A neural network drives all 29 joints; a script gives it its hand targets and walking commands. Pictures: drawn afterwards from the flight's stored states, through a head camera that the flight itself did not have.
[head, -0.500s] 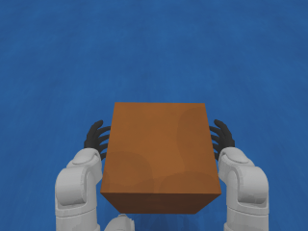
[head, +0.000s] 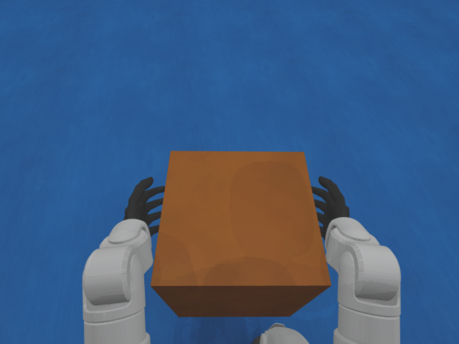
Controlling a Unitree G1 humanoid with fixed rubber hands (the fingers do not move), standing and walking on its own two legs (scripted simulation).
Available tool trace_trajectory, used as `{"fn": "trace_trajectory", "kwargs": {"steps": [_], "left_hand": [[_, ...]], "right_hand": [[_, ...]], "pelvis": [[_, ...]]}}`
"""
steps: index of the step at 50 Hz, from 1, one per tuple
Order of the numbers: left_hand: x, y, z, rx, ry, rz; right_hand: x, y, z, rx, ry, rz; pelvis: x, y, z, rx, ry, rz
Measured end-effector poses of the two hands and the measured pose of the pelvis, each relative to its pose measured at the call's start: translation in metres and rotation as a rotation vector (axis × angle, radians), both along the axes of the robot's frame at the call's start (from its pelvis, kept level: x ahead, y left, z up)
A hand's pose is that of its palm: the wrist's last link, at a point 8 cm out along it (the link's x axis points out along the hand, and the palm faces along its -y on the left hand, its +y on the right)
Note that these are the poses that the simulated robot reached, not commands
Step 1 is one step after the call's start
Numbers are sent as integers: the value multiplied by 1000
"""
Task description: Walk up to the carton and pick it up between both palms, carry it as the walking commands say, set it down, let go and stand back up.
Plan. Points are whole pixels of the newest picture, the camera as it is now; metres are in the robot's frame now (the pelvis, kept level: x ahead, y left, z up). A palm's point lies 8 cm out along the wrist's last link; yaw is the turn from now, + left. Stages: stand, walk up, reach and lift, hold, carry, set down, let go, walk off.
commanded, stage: carry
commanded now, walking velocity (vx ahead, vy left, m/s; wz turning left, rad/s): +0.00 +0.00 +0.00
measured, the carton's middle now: (235, 241) +0.28 +0.00 +0.01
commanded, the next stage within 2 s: none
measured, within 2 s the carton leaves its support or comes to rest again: neither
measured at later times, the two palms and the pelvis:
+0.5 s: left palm (157, 158) +0.41 +0.14 +0.07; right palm (318, 177) +0.39 -0.15 +0.06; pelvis +0.13 +0.02 -0.01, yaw -6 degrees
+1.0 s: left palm (166, 144) +0.47 +0.14 +0.05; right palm (307, 206) +0.34 -0.13 +0.04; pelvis +0.16 +0.13 -0.04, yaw -26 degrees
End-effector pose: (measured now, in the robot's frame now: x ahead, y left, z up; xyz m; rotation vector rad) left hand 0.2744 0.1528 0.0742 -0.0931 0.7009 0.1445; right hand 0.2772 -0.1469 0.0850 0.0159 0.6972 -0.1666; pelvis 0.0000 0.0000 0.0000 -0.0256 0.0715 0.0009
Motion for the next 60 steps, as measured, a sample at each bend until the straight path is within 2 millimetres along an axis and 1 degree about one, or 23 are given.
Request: {"fn": "trace_trajectory", "kwargs": {"steps": [3, 5, 6, 8, 12, 15, 18, 22, 26, 31, 33, 35, 39, 43, 45, 47, 48, 50, 52, 54, 60], "left_hand": [[29, -3, 3, 13, -16, 22], [50, -9, 3, 23, -35, 35], [60, -12, 1, 32, -40, 37], [78, -17, -4, 53, -20, 32], [99, -23, -14, 64, 47, 19], [110, -25, -13, 70, 50, 5], [119, -23, -9, 79, 31, -15], [130, -16, -5, 84, 12, -55], [141, -5, -5, 75, -2, -107], [155, 17, -16, 35, -21, -175], [158, 24, -23, 17, 2, -198], [162, 28, -24, 12, 25, -226], [177, 24, -16, 1, 10, -288], [191, 11, -11, 7, -22, -356], [195, 3, -12, 19, -30, -390], [197, -5, -15, 33, -36, -421], [198, -9, -19, 40, -37, -436], [195, -13, -29, 60, 0, -469], [191, -12, -35, 75, 41, -496], [190, -8, -34, 81, 53, -513], [205, 4, -14, 63, -16, -554]], "right_hand": [[34, -3, -2, 12, -16, 23], [58, -8, -6, 22, -34, 36], [69, -12, -10, 31, -40, 39], [87, -17, -21, 56, -20, 30], [102, -23, -36, 66, 46, 15], [109, -24, -37, 73, 50, -1], [113, -22, -34, 82, 31, -21], [113, -15, -31, 85, 11, -57], [110, -3, -27, 72, -3, -106], [105, 21, -25, 28, -21, -172], [101, 30, -26, 7, 2, -191], [96, 34, -26, -2, 26, -217], [91, 35, -18, -7, 10, -284], [85, 30, -16, 5, -23, -355], [79, 25, -20, 17, -30, -390], [73, 21, -30, 30, -36, -420], [69, 18, -36, 36, -37, -434], [59, 18, -47, 54, 0, -465], [49, 23, -52, 64, 42, -487], [44, 28, -51, 70, 54, -504], [49, 46, -32, 57, -16, -550]], "pelvis": [[34, -8, -5, 10, -8, 12], [58, -15, -14, 26, -18, 26], [69, -18, -19, 28, -19, 31], [84, -22, -23, 18, -14, 33], [101, -24, -18, 37, 0, 24], [108, -20, -14, 55, 11, 5], [114, -12, -12, 67, 18, -25], [121, 5, -12, 72, 23, -71], [129, 29, -15, 69, 24, -118], [140, 68, -27, 59, 16, -180], [144, 80, -27, 54, 10, -215], [148, 89, -23, 34, 5, -246], [153, 104, -18, 9, 9, -299], [157, 115, -20, 5, 21, -359], [160, 119, -24, 9, 23, -388], [161, 121, -31, 18, 21, -414], [162, 122, -36, 20, 21, -424], [162, 127, -36, 19, 16, -448], [162, 133, -31, 26, 6, -467], [164, 140, -26, 36, 3, -491], [173, 170, -19, 66, 4, -559]]}}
